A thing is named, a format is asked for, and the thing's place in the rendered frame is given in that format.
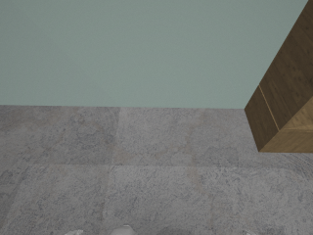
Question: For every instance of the cupboard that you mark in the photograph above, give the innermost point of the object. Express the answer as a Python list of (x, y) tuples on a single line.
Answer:
[(280, 111)]

